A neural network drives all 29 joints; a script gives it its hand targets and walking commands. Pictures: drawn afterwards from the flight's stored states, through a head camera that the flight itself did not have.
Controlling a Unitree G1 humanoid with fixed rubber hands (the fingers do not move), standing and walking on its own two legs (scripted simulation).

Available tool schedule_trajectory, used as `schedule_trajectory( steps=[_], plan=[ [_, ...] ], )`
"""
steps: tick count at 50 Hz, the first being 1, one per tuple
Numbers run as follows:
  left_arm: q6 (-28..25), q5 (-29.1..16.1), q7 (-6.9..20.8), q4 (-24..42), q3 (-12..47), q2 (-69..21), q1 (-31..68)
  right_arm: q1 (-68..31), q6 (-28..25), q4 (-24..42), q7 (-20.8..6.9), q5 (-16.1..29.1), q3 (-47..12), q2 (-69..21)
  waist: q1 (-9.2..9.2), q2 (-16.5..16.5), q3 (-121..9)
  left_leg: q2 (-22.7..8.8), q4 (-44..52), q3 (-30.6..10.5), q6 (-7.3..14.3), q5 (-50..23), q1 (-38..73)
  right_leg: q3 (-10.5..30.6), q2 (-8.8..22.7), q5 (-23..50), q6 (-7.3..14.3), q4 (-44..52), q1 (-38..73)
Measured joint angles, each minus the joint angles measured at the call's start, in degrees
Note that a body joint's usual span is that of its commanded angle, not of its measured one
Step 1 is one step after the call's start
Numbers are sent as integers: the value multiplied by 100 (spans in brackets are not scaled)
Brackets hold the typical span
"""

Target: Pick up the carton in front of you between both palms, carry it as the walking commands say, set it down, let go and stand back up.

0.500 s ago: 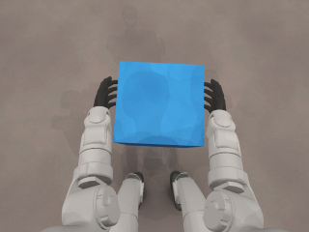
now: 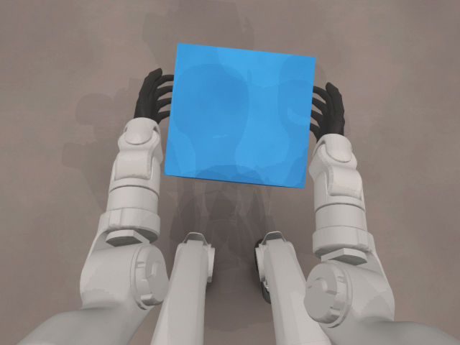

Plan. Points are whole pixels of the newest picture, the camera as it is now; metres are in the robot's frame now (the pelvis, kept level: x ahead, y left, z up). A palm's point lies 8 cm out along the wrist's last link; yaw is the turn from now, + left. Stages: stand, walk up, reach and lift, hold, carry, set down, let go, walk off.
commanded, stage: set down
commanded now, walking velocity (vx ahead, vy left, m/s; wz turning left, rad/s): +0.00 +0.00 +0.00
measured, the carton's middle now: (237, 130) +0.46 +0.00 -0.17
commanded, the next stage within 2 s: none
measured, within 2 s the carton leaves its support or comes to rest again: rests again in 1.28 s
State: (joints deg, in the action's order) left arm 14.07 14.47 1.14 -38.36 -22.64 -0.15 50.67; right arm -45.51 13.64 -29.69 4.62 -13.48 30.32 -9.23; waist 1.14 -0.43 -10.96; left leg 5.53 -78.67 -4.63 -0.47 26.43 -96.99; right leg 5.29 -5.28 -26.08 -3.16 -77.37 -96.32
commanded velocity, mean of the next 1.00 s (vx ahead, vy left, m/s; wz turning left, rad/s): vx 0.00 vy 0.00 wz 0.00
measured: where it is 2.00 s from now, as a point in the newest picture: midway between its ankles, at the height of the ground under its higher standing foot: (232, 284)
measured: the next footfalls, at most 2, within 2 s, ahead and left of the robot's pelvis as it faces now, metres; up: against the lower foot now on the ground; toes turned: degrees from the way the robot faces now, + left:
none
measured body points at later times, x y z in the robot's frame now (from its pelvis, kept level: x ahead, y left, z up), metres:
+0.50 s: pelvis -0.04 +0.01 -0.13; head +0.30 +0.04 +0.17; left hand +0.52 +0.15 -0.26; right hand +0.48 -0.15 -0.25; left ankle +0.06 +0.11 -0.57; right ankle +0.06 -0.13 -0.57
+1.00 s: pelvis -0.03 +0.01 -0.21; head +0.35 +0.03 +0.03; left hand +0.56 +0.15 -0.38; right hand +0.50 -0.15 -0.38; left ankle +0.06 +0.11 -0.57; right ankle +0.06 -0.13 -0.57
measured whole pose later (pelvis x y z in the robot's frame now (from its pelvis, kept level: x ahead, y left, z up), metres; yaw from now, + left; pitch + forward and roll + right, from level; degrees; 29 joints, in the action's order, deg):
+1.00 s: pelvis -0.03 +0.01 -0.21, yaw -3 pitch +40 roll -5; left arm 13.5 0.1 -1.4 -61.9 -4.1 21.4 91.8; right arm -77.1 14.0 -40.7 14.1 0.1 26.4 2.1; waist 1.4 -1.4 19.3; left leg 6.3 -123.8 -2.9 -0.1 36.9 -127.0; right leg 2.5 -8.4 -36.2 -6.3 -120.6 -125.3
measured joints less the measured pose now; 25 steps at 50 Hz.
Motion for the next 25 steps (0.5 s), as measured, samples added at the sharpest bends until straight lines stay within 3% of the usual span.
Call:
schedule_trajectory(
  steps=[10,25],
  plan=[
    [124,-248,-69,-434,256,513,1025,-845,127,-174,234,272,-5,268,13,-13,408,89,-1281,2,-41,232,-1195,-38,-113,-237,-104,-1238,-1163],
    [302,-224,-90,-1252,467,1107,2573,-2094,319,-515,343,224,402,506,67,-51,1296,234,-2649,-22,-73,390,-2343,-133,-204,-442,-248,-2535,-2229]
  ],
)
